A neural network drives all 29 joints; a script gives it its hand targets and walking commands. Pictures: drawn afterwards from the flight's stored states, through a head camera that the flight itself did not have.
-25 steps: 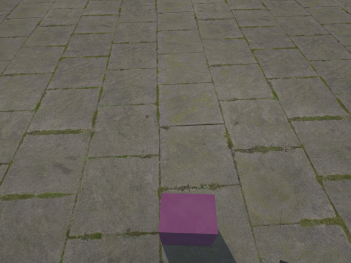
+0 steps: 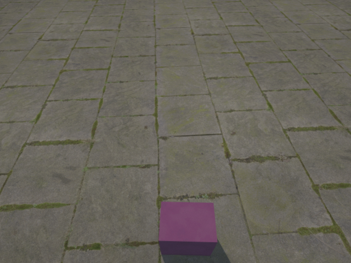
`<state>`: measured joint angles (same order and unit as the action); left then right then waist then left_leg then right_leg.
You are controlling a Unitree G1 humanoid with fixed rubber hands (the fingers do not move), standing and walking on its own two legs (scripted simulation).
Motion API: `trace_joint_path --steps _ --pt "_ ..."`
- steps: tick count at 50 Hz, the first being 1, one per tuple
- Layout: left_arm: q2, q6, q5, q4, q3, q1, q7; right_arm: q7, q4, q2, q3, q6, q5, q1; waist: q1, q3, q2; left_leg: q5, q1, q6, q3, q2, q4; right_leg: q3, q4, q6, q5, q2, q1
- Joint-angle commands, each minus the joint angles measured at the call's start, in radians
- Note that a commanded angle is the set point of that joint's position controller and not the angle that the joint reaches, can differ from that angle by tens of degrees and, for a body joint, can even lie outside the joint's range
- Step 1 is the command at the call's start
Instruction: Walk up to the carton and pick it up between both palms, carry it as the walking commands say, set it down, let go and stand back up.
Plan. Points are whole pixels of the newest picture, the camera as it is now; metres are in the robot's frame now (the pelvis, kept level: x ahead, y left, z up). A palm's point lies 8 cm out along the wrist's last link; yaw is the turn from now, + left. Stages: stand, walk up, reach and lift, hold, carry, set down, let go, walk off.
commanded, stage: walk up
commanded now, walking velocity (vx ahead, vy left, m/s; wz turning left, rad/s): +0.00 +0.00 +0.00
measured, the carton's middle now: (186, 229) +0.40 -0.03 -0.66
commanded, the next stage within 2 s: stand in 0.12 s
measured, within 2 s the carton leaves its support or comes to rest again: neither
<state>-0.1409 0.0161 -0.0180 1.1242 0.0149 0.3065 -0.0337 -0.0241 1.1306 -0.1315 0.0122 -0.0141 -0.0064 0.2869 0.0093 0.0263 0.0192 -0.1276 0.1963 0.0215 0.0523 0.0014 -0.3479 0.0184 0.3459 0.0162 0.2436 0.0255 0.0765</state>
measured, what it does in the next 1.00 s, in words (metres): lowers itself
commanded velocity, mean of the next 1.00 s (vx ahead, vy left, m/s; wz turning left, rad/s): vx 0.00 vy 0.00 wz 0.00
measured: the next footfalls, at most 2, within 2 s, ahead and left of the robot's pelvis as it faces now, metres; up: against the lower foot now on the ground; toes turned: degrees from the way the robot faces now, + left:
none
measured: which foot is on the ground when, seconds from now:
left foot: down 0.00-1.00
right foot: down 0.00-1.00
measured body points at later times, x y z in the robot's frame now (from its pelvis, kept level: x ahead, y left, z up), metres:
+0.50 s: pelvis -0.01 +0.01 -0.03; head +0.03 +0.01 +0.42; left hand +0.16 +0.24 -0.15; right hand +0.16 -0.23 -0.15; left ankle +0.04 +0.10 -0.75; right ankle -0.03 -0.13 -0.75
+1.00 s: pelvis -0.03 -0.02 -0.07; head +0.08 -0.01 +0.37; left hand +0.17 +0.21 -0.19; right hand +0.18 -0.23 -0.18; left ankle +0.04 +0.11 -0.75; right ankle -0.03 -0.13 -0.75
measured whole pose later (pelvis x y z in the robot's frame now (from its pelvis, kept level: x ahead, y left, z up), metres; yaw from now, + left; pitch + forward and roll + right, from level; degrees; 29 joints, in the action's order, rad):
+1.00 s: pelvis -0.03 -0.02 -0.07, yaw +0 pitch +17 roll +0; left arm -0.16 -0.42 -0.03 0.46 0.10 0.01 0.03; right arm 0.04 0.50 -0.15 0.08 0.39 -0.01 -0.02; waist 0.00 -0.06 0.02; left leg -0.30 0.91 0.00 0.03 -0.03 -0.91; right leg 0.03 0.96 -0.01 0.46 0.01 0.80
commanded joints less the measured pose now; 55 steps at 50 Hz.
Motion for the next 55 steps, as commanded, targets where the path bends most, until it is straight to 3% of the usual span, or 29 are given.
trace_joint_path --steps 1,16,17,18,19,20,21,23,25,27,29,34,37,39,42,46,52,55 --pt "-0.067 0.004 -0.001 0.005 0.01 0.095 -0.004 -0.005 -0.021 -0.092 0.018 -0.008 0.0 0.039 -0.012 0.054 -0.043 -0.055 -0.008 0.019 -0.142 -0.117 0.097 -0.066 -0.061 -0.042 -0.041 0.077 0.094" --pt "-0.073 0.003 -0.005 -0.006 0.01 0.131 -0.009 -0.009 -0.04 -0.098 0.031 -0.007 -0.01 0.028 -0.013 0.042 -0.02 -0.043 -0.015 0.022 -0.129 -0.107 0.049 -0.053 -0.043 -0.032 -0.066 0.08 0.128" --pt "-0.157 -0.026 0.181 -0.357 -0.136 -0.22 -0.014 0.004 -0.39 -0.197 -0.017 0.018 0.07 -0.323 -0.007 -0.199 -0.073 -0.425 0.155 -0.001 -0.023 -0.044 -0.11 -0.037 0.202 -0.061 0.311 -0.031 0.362" --pt "-0.212 -0.121 0.185 -0.708 -0.093 -0.571 -0.042 0.004 -0.516 -0.177 -0.067 0.103 0.096 -0.616 -0.014 -0.187 -0.059 -0.41 0.166 -0.005 -0.041 -0.067 -0.167 -0.041 0.219 -0.072 0.326 -0.014 0.389" --pt "-0.236 -0.217 0.139 -0.682 -0.085 -0.627 -0.046 0.004 -0.478 -0.204 -0.021 0.192 0.048 -0.533 0.002 -0.142 0.004 -0.403 0.18 -0.009 -0.046 -0.057 -0.199 -0.007 0.21 -0.076 0.356 -0.002 0.429" --pt "-0.223 -0.314 0.141 -0.61 -0.093 -0.515 -0.027 0.005 -0.484 -0.21 0.008 0.284 0.033 -0.466 0.038 -0.081 0.013 -0.375 0.124 -0.014 -0.025 -0.037 -0.216 -0.005 0.163 -0.082 0.376 0.021 0.548" --pt "-0.201 -0.415 0.138 -0.577 -0.09 -0.397 -0.003 0.024 -0.501 -0.214 -0.004 0.378 0.03 -0.383 0.03 -0.058 0.012 -0.378 0.089 -0.007 -0.03 -0.031 -0.223 -0.021 0.141 -0.089 0.378 0.029 0.58" --pt "-0.153 -0.611 0.133 -0.502 -0.074 -0.244 0.013 0.044 -0.433 -0.198 -0.012 0.565 0.036 -0.278 -0.026 -0.025 -0.009 -0.351 0.109 0.003 -0.039 -0.032 -0.245 -0.014 0.163 -0.112 0.336 0.011 0.581" --pt "-0.142 -0.718 0.115 -0.507 -0.049 -0.159 0.007 0.063 -0.445 -0.192 -0.01 0.658 0.054 -0.188 -0.039 -0.062 -0.018 -0.13 0.093 0.009 -0.076 -0.022 -0.246 -0.026 0.191 -0.104 0.102 -0.028 0.54" --pt "-0.115 -0.751 0.092 -0.545 -0.034 -0.136 0.005 0.068 -0.481 -0.172 -0.006 0.688 0.038 -0.175 -0.039 -0.144 -0.024 0.118 0.041 0.009 -0.106 -0.01 -0.261 -0.025 0.2 -0.094 -0.067 -0.059 0.516" --pt "-0.094 -0.732 0.065 -0.592 -0.014 -0.151 0.014 0.079 -0.538 -0.157 0.015 0.673 0.009 -0.212 -0.036 -0.166 -0.025 0.204 0.013 0.009 -0.12 -0.01 -0.264 -0.041 0.194 -0.082 -0.107 -0.061 0.513" --pt "-0.101 -0.577 0.0 -0.731 0.037 -0.251 0.029 0.095 -0.648 -0.158 0.081 0.522 -0.05 -0.299 -0.029 -0.299 -0.048 0.338 0.025 -0.003 -0.126 -0.007 -0.35 -0.06 0.288 -0.055 -0.204 -0.05 0.536" --pt "-0.079 -0.484 -0.015 -0.75 0.055 -0.255 0.039 0.093 -0.679 -0.137 0.091 0.433 -0.049 -0.273 -0.019 -0.444 -0.04 0.493 0.019 -0.007 -0.137 0.005 -0.446 -0.051 0.38 -0.032 -0.276 -0.052 0.645" --pt "-0.065 -0.438 -0.01 -0.749 0.061 -0.249 0.046 0.086 -0.689 -0.123 0.087 0.391 -0.039 -0.246 -0.011 -0.495 -0.032 0.518 0.041 -0.014 -0.136 0.011 -0.491 -0.043 0.423 -0.023 -0.284 -0.053 0.707" --pt "-0.063 -0.41 -0.007 -0.734 0.075 -0.23 0.051 0.072 -0.687 -0.11 0.082 0.37 -0.023 -0.216 -0.009 -0.513 -0.021 0.427 0.125 -0.027 -0.111 0.019 -0.519 -0.029 0.455 -0.03 -0.26 -0.055 0.746" --pt "-0.091 -0.416 -0.011 -0.75 0.099 -0.274 0.054 0.057 -0.711 -0.114 0.093 0.382 -0.007 -0.264 -0.006 -0.459 -0.001 0.177 0.249 -0.036 -0.07 0.025 -0.523 -0.02 0.455 -0.033 -0.123 -0.055 0.753" --pt "-0.11 -0.448 -0.006 -0.758 0.119 -0.459 0.069 0.053 -0.728 -0.108 0.09 0.417 0.02 -0.463 -0.012 -0.298 -0.004 -0.186 0.361 -0.031 -0.047 0.018 -0.527 -0.036 0.436 -0.031 0.201 -0.032 0.811" --pt "-0.127 -0.459 0.004 -0.737 0.125 -0.593 0.072 0.048 -0.705 -0.114 0.095 0.43 0.033 -0.598 -0.012 -0.287 -0.004 -0.264 0.38 -0.026 -0.041 0.015 -0.545 -0.041 0.443 -0.029 0.278 -0.026 0.827"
